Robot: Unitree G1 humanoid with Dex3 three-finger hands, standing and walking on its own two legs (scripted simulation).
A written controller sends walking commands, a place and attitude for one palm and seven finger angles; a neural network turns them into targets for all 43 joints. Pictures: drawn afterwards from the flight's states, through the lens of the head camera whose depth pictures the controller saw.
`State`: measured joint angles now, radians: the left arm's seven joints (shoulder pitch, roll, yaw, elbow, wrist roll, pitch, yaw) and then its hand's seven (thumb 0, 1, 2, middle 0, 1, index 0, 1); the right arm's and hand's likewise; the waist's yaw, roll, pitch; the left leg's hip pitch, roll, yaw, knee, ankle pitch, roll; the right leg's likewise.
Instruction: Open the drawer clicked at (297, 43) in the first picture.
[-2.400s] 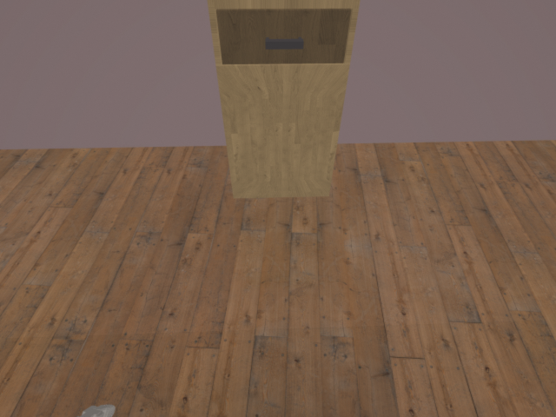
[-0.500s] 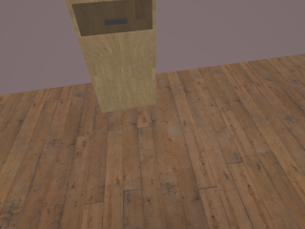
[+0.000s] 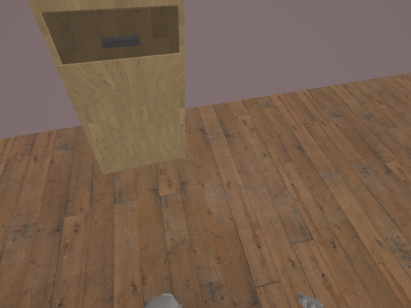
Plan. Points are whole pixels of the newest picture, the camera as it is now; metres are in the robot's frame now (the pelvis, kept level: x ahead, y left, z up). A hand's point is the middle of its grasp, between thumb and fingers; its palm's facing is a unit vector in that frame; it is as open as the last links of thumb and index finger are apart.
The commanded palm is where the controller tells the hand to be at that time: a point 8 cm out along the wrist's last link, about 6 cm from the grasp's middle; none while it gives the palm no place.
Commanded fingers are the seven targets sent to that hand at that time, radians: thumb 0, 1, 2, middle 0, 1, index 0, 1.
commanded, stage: walk to a spot facing it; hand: left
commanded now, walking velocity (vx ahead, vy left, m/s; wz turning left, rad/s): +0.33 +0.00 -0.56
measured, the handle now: (120, 39) +0.94 +0.44 +0.04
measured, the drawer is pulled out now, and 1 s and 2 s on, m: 0.00 0.00 0.00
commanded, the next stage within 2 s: turn to face it in 2.00 s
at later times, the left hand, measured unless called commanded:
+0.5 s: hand (143, 231) +0.31 +0.20 -0.15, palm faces -0.29 -0.94 -0.16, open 7.4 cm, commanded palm none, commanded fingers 0.00 0.90 0.90 -0.20 -0.30 -0.20 -0.30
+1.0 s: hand (164, 207) +0.38 +0.16 -0.15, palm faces -0.48 -0.84 -0.24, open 7.4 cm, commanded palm none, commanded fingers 0.00 0.90 0.90 -0.20 -0.30 -0.20 -0.30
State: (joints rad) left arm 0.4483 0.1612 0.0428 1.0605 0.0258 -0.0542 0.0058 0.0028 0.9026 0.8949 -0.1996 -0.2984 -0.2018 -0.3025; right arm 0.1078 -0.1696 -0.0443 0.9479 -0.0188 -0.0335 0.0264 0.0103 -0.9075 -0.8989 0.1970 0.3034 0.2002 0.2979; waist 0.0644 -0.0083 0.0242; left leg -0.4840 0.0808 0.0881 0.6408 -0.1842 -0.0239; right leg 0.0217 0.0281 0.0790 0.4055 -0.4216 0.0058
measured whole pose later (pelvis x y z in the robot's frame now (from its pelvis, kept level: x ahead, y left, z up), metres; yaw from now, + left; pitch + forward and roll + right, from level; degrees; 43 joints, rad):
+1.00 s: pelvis +0.22 +0.02 +0.01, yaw -35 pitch +0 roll +1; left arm 0.22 0.20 0.07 0.93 0.02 0.04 0.00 0.00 0.90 0.89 -0.20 -0.30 -0.20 -0.30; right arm 0.08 -0.21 -0.06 0.87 -0.02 0.04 -0.02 0.01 -0.91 -0.90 0.20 0.30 0.20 0.30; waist 0.03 0.01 0.05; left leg -0.47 0.10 0.00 0.94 -0.38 -0.08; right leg -0.36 0.06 0.03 0.52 -0.17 -0.06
